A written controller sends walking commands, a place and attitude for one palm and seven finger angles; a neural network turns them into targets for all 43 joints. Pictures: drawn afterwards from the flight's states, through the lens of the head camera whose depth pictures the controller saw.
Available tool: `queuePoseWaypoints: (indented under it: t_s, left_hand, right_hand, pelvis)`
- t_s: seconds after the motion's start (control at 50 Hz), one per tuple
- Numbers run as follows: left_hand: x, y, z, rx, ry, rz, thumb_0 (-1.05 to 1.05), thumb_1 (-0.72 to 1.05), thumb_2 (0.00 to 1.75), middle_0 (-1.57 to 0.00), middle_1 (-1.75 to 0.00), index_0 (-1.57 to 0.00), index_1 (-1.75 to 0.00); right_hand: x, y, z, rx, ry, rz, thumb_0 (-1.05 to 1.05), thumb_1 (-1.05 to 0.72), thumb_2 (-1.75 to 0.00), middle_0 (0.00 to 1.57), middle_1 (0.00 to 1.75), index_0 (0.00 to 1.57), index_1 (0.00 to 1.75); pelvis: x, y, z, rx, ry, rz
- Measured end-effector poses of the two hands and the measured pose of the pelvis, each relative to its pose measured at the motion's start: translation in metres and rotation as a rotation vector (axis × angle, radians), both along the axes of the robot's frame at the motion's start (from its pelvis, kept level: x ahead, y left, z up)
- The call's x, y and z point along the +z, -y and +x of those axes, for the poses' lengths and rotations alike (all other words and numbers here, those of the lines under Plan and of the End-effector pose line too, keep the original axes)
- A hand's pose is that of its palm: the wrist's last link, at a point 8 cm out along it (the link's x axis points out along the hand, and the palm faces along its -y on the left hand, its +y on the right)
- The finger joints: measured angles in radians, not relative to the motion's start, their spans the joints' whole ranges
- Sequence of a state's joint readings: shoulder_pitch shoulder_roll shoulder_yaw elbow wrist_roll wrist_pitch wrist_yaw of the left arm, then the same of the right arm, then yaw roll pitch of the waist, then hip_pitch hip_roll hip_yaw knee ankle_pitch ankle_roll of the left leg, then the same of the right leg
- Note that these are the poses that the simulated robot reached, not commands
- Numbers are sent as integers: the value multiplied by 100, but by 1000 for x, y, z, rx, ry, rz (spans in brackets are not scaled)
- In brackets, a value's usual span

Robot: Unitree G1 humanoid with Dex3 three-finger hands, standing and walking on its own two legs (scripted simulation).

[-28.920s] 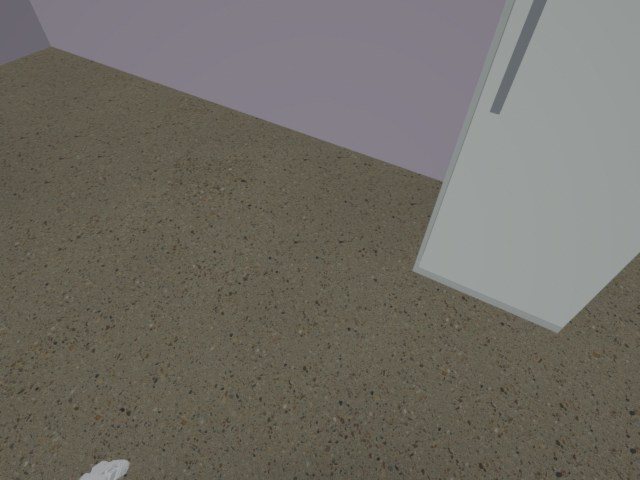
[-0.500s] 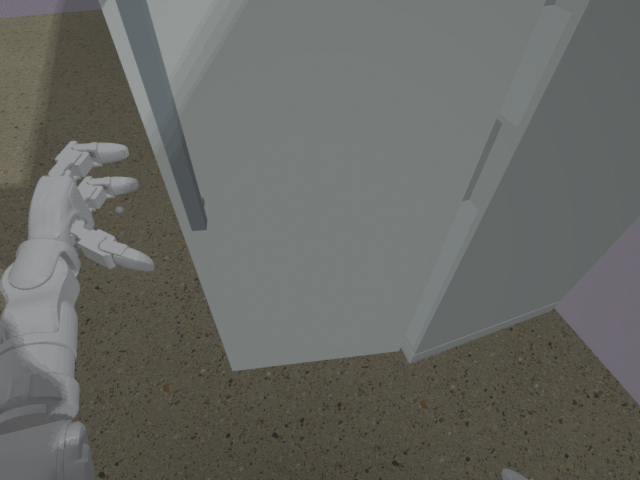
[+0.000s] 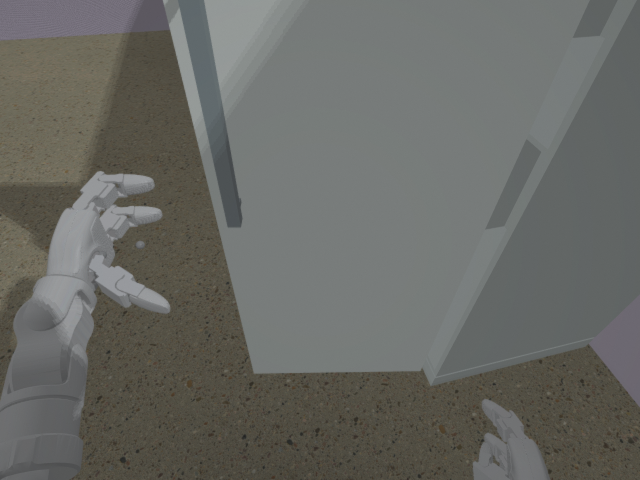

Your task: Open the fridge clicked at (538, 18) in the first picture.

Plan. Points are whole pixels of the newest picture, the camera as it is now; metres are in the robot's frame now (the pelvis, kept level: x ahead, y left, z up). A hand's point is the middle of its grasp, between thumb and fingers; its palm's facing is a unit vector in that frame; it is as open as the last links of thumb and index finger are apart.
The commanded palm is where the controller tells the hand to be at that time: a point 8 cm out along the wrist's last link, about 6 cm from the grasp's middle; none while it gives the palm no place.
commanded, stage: draw the hand back to the body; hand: left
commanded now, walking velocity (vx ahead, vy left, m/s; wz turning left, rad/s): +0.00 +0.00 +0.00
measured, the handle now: (218, 119) +0.52 +0.20 +0.20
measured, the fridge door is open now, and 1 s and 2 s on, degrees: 77 77 77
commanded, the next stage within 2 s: step back with the hand held close in 1.60 s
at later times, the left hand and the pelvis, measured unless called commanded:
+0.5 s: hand (103, 271) +0.28 +0.26 +0.16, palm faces +0.20 -0.98 +0.00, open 14.6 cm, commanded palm +0.24 +0.30 +0.17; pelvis +0.01 -0.01 +0.01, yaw +0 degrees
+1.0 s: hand (73, 287) +0.25 +0.27 +0.17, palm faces +0.46 -0.83 -0.32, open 11.0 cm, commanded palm +0.19 +0.30 +0.18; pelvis +0.02 +0.00 +0.02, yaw -1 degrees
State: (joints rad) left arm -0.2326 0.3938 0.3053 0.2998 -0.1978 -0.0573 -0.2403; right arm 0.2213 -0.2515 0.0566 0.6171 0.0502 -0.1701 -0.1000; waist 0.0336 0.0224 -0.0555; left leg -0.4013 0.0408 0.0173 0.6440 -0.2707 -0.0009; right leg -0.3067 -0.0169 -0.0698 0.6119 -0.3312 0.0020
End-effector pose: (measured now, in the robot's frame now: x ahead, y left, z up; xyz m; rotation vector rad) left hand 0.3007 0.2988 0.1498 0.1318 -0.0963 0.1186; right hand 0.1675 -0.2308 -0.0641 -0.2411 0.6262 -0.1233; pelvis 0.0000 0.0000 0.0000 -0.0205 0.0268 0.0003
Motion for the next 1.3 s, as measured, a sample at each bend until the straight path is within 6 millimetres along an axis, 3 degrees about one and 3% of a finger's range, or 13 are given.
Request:
queuePoseWaypoints:
  t_s: [0.04,0.14,0.24,0.54,0.58,0.7,0.92,1.3]
  left_hand:
    - [1,-2,-1,13,-3,3,-2,-55,20,-25,-115,-26,-115]
    - [2,-11,0,28,-26,-218,-2,-55,20,-25,-115,-26,-115]
    - [12,-7,-9,35,-60,-113,-1,-55,20,-25,-115,-25,-115]
    - [8,-13,-59,78,-45,-131,-2,-52,21,-24,-113,-25,-113]
    - [13,-13,-62,137,-33,-39,-1,-48,23,-24,-111,-25,-111]
    - [16,-14,-79,296,5,114,-1,-33,30,-24,-102,-25,-102]
    - [25,-10,-95,347,56,206,-1,5,48,-23,-80,-24,-80]
    - [35,-8,-119,359,37,286,1,72,81,-21,-40,-22,-41]
  right_hand:
    - [-1,1,-2,-2,-6,1,1,-91,-90,20,30,21,30]
    - [-2,5,-7,-24,-15,2,1,-91,-90,20,30,21,30]
    - [0,7,-3,-28,23,23,1,-91,-90,20,30,21,30]
    - [15,3,22,12,96,11,1,-91,-90,20,30,21,30]
    - [17,0,24,30,101,1,1,-91,-90,20,30,21,30]
    - [13,-6,23,52,59,-1,1,-91,-90,20,30,21,30]
    - [1,-12,14,32,-46,4,1,-91,-90,20,30,21,30]
    - [10,-10,41,32,-16,5,1,-91,-90,20,30,21,30]
  pelvis:
    - [0,2,0,1,4,1]
    - [3,5,3,6,22,0]
    - [5,5,8,-5,24,6]
    - [6,7,10,3,54,7]
    - [7,7,9,5,59,5]
    - [11,4,8,1,63,10]
    - [16,-2,21,-10,88,17]
    - [17,-2,35,-12,94,18]
